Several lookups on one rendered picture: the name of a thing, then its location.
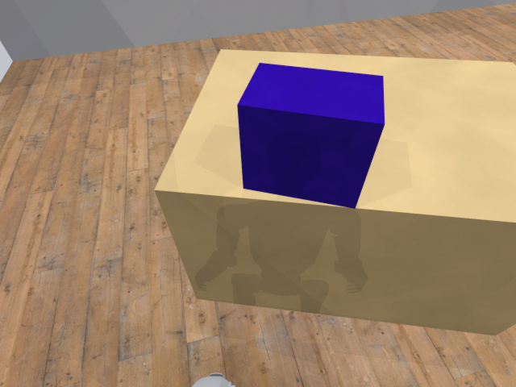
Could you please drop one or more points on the pedestal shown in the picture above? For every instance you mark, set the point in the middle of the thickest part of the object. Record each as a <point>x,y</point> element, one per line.
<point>432,240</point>

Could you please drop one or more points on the carton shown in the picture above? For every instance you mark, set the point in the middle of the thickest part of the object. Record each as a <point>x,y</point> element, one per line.
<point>310,133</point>

